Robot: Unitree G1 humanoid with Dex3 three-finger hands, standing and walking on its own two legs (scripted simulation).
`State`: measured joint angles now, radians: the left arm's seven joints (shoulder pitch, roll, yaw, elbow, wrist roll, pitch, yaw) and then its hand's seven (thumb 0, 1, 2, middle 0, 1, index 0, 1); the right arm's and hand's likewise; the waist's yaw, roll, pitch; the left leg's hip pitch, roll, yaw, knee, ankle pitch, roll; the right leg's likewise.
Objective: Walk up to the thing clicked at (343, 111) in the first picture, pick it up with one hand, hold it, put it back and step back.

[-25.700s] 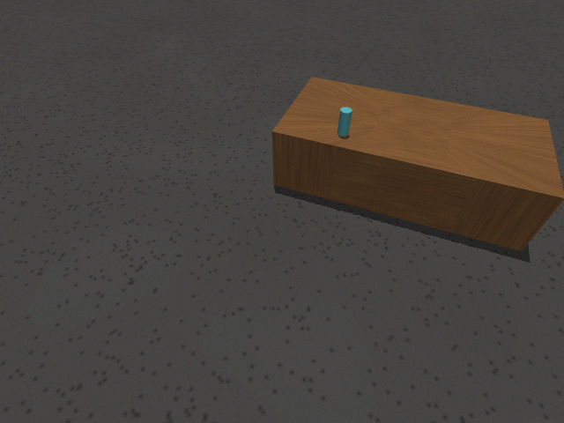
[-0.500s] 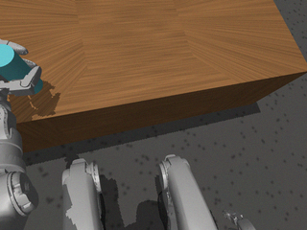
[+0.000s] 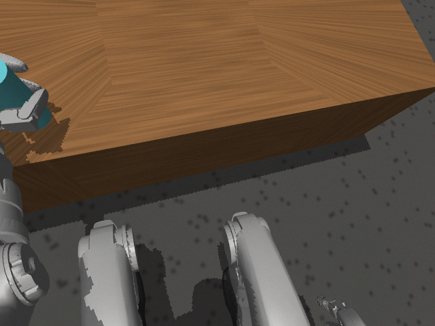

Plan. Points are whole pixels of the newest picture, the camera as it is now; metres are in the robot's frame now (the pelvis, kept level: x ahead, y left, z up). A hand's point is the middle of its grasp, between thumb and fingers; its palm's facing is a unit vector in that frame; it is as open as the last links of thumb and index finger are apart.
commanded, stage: lower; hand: left
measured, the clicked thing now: (13, 98) +0.50 +0.29 -0.01
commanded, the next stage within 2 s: loosen in 0.02 s
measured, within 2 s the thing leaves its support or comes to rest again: rests again in 0.02 s
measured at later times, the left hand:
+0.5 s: hand (18, 93) +0.50 +0.28 +0.00, palm faces +0.26 -0.97 -0.01, open 10.6 cm
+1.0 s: hand out of the picture +0.50 +0.33 +0.06, palm faces +0.35 -0.94 -0.06, open 17.6 cm
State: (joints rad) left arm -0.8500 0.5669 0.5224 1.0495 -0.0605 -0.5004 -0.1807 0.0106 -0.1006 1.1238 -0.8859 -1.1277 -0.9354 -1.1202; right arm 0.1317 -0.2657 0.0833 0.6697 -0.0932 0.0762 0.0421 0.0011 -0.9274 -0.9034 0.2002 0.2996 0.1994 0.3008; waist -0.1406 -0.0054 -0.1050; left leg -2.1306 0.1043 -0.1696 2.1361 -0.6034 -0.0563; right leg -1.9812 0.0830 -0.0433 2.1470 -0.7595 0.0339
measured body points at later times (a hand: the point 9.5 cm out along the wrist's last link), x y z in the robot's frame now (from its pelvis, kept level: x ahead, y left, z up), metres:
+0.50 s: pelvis +0.00 +0.00 -0.01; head +0.21 +0.06 +0.39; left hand +0.48 +0.33 +0.00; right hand +0.10 -0.26 -0.13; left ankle +0.10 +0.16 -0.37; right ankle +0.08 -0.12 -0.37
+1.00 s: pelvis +0.01 +0.00 +0.02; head +0.21 +0.06 +0.41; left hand +0.47 +0.38 +0.06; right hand +0.11 -0.26 -0.11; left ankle +0.10 +0.16 -0.37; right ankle +0.08 -0.12 -0.37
